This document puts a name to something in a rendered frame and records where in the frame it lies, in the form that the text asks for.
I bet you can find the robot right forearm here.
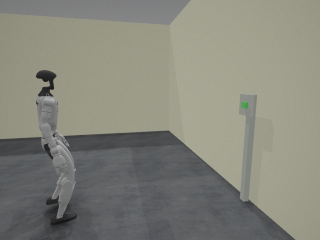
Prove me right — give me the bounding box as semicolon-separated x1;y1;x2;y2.
41;123;61;157

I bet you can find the button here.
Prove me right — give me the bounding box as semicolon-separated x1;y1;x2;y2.
241;102;248;109

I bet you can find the left robot hand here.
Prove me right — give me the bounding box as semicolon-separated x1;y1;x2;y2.
56;134;69;147

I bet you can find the robot right upper arm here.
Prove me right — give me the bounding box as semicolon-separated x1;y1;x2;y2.
39;96;55;131

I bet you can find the robot head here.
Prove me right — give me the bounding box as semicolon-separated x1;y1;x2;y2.
36;70;57;97

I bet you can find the right robot thigh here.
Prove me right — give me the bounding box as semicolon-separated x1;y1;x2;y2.
46;145;75;187

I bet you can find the right robot hand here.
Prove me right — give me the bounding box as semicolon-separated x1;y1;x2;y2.
52;154;69;177

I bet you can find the panel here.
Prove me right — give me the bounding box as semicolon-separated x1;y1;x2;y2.
239;94;257;202

